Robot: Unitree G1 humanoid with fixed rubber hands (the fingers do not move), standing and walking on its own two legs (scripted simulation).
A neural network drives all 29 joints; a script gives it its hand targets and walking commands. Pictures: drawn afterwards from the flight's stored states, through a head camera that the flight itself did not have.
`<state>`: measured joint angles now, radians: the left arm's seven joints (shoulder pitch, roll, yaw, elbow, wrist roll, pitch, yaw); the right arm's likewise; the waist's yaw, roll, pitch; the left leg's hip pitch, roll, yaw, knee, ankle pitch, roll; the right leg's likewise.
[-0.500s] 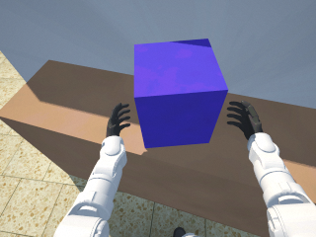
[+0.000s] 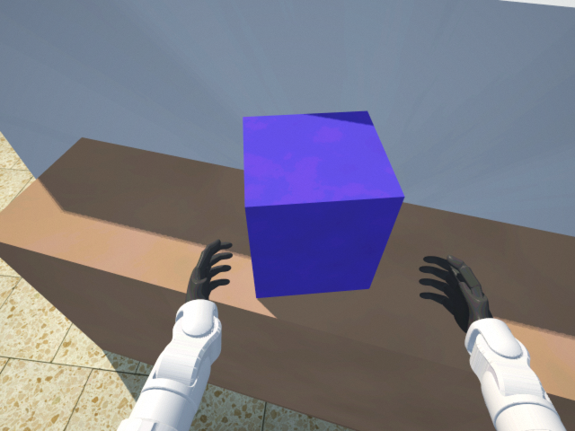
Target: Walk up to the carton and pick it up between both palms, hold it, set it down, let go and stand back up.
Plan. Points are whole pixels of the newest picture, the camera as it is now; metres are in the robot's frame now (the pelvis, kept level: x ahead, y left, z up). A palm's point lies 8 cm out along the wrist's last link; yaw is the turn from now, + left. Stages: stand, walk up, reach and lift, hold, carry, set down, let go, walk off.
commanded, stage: set down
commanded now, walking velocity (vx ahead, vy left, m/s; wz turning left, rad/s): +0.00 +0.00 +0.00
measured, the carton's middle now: (309, 208) +0.46 -0.04 +0.02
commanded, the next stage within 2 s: let go in 1.70 s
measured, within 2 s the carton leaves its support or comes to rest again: neither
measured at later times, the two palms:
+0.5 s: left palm (175, 372) +0.20 +0.15 -0.01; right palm (492, 353) +0.21 -0.27 +0.00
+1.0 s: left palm (156, 371) +0.20 +0.18 -0.01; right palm (467, 367) +0.19 -0.23 +0.00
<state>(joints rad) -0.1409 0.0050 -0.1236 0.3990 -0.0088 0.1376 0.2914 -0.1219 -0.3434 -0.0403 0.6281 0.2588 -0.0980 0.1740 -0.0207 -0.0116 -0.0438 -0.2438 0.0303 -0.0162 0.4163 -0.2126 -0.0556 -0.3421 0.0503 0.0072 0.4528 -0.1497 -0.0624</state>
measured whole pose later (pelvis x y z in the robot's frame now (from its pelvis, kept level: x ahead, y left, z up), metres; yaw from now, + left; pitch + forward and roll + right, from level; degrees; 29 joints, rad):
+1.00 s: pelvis +0.00 +0.00 +0.00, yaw +1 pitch -5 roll +1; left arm 0.23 0.08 -0.10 0.18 -0.03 0.13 0.20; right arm 0.22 -0.24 -0.06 0.30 0.17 -0.02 0.10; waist -0.01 -0.02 0.03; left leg -0.10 0.02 -0.02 0.38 -0.21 -0.05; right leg -0.20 0.04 0.00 0.43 -0.15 -0.06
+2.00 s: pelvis +0.04 +0.04 +0.01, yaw +0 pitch -3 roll -2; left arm 0.31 0.16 -0.04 0.37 0.04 0.13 0.12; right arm 0.22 -0.23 -0.08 0.58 0.10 -0.23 0.14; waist 0.00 -0.05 0.07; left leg -0.08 0.03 0.00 0.41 -0.29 0.00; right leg -0.12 0.04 0.02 0.33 -0.16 -0.01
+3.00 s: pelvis +0.03 +0.07 -0.01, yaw -1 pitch -2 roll +0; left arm 0.21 0.31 0.04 0.94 0.03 0.01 -0.04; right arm 0.23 -0.35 0.00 0.51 -0.02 -0.12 -0.01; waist 0.01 -0.03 -0.03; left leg -0.16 -0.04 0.04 0.54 -0.34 0.05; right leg -0.25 -0.03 0.03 0.55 -0.26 0.04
